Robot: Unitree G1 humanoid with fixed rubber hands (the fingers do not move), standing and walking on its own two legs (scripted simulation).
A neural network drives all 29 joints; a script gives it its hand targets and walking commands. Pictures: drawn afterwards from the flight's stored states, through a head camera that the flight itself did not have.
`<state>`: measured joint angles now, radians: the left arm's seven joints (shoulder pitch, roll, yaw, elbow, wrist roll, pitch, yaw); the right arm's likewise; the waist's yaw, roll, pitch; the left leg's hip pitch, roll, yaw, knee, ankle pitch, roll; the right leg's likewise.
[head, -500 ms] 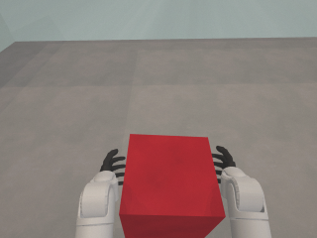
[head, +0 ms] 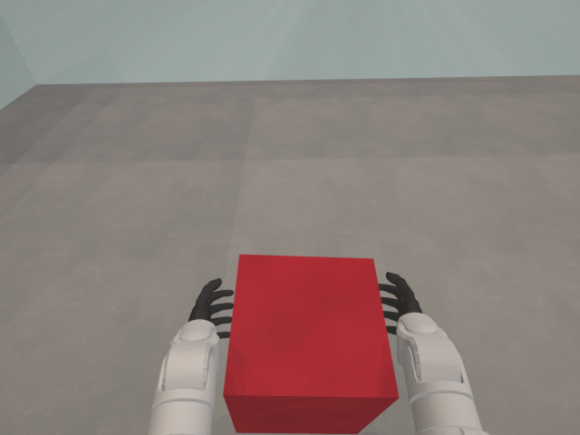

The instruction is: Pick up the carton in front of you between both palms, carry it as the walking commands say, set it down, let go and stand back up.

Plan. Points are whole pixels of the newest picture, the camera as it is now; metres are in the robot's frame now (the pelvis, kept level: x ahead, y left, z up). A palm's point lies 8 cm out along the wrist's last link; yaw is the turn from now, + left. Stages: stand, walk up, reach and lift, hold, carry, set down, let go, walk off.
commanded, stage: carry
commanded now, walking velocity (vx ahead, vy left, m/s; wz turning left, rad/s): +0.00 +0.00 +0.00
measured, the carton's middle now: (301, 349) +0.30 +0.00 -0.06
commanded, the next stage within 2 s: hold in 0.80 s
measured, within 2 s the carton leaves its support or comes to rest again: neither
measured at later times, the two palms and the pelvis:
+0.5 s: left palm (191, 347) +0.26 +0.16 +0.03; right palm (408, 339) +0.26 -0.14 +0.04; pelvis -0.02 +0.01 +0.00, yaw +0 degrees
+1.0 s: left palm (159, 379) +0.22 +0.19 +0.03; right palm (381, 336) +0.27 -0.10 +0.04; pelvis -0.03 +0.00 +0.01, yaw +9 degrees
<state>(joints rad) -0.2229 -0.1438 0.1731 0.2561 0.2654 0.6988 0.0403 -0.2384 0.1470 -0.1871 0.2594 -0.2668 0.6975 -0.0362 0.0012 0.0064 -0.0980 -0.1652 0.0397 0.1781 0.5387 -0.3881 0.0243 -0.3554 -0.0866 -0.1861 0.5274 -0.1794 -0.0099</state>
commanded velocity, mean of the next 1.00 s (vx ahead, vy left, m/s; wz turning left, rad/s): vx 0.00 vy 0.00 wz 0.00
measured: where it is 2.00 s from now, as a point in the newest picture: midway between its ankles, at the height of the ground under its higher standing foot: outside the picture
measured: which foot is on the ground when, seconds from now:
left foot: down 0.00-1.00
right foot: down 0.00-1.00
